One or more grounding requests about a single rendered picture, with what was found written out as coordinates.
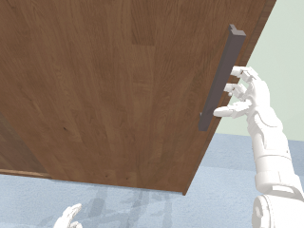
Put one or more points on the robot right hand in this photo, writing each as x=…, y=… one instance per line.
x=256, y=94

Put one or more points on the robot right upper arm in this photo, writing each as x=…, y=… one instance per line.
x=277, y=212

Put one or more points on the handle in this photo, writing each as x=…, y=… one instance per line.
x=226, y=63

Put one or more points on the wardrobe door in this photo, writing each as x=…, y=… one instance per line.
x=110, y=91
x=14, y=153

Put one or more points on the robot left hand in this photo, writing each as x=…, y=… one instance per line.
x=69, y=214

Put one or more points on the right robot forearm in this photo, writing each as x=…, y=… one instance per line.
x=275, y=175

